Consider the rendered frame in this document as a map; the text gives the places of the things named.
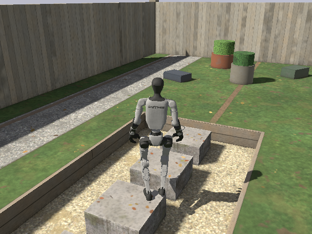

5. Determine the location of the robot left upper arm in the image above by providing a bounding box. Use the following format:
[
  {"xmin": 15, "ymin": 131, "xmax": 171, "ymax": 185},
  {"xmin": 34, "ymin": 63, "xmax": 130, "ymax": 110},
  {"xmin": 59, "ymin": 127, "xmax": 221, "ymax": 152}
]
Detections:
[{"xmin": 134, "ymin": 98, "xmax": 147, "ymax": 125}]

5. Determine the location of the robot left forearm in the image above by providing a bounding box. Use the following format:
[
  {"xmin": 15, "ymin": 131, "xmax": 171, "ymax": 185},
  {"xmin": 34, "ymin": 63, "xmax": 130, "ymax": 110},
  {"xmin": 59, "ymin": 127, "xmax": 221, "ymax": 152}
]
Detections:
[{"xmin": 129, "ymin": 117, "xmax": 138, "ymax": 135}]

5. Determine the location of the left robot shin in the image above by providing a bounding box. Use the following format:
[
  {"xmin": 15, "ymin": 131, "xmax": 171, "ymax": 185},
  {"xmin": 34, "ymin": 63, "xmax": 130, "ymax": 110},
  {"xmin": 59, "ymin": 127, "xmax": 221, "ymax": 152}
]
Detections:
[{"xmin": 140, "ymin": 160, "xmax": 150, "ymax": 194}]

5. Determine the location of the right robot hand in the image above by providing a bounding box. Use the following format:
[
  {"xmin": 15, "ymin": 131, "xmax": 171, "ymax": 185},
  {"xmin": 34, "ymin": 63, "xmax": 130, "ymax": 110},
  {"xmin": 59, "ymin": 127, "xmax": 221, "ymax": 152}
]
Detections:
[{"xmin": 172, "ymin": 133, "xmax": 183, "ymax": 142}]

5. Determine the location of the robot right forearm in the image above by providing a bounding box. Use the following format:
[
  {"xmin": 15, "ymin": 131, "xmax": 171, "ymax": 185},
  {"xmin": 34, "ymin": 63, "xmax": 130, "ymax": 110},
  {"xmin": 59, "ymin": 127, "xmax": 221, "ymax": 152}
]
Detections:
[{"xmin": 174, "ymin": 119, "xmax": 182, "ymax": 136}]

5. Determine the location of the robot right upper arm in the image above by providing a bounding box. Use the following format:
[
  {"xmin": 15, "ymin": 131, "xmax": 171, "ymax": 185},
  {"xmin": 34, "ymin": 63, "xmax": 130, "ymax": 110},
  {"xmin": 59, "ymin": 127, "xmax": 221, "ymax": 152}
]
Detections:
[{"xmin": 167, "ymin": 99, "xmax": 179, "ymax": 126}]

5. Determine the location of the left robot hand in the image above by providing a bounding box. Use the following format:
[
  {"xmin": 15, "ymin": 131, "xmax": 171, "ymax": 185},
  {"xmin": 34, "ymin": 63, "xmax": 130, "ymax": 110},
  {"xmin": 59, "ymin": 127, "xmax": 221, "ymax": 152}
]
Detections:
[{"xmin": 129, "ymin": 133, "xmax": 140, "ymax": 143}]

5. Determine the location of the robot right thigh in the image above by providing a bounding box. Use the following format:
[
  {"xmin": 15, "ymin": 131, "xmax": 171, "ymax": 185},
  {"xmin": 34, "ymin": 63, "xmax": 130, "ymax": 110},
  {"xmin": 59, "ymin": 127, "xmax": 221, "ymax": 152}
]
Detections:
[{"xmin": 160, "ymin": 135, "xmax": 173, "ymax": 164}]

